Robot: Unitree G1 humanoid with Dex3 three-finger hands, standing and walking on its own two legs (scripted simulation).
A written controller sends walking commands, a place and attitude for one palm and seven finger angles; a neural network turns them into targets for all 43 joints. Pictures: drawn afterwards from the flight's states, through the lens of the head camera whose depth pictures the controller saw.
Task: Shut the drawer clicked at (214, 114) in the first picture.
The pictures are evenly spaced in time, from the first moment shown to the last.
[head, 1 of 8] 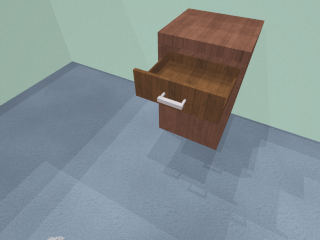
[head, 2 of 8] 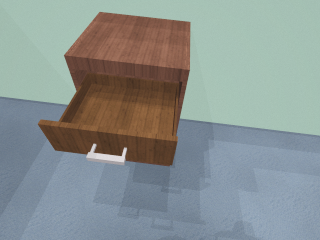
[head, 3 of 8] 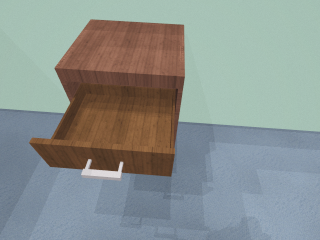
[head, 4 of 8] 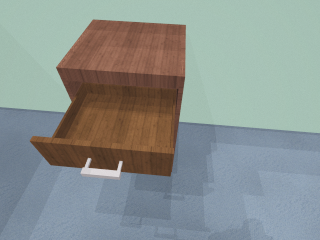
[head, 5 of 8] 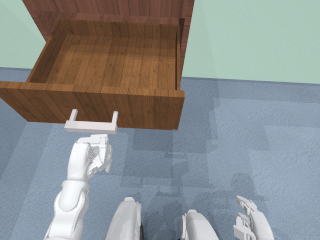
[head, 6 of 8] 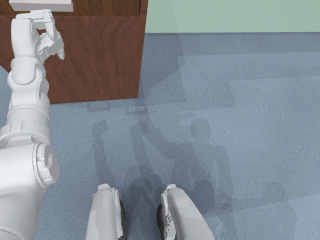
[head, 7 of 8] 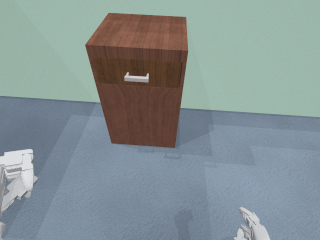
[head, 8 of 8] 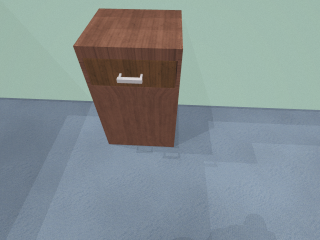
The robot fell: no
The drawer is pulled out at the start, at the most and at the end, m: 0.30 0.30 0.00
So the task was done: yes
